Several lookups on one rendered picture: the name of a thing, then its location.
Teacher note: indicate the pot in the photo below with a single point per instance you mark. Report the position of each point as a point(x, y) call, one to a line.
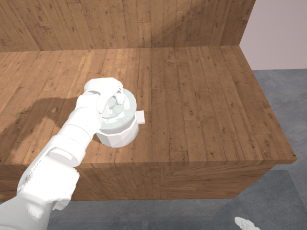
point(124, 135)

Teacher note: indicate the lid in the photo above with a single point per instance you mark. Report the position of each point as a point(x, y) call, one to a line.
point(122, 113)

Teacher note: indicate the left robot forearm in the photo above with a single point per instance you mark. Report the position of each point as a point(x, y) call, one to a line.
point(69, 145)

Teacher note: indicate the knob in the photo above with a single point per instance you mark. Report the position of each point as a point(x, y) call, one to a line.
point(112, 102)

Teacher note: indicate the robot left upper arm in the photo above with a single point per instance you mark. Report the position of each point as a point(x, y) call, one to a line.
point(49, 187)

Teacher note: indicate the robot left hand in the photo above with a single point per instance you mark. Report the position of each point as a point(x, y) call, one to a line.
point(110, 87)

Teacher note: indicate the table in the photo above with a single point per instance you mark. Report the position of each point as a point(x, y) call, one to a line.
point(209, 130)

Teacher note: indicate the robot right hand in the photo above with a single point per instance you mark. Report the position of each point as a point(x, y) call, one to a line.
point(245, 224)

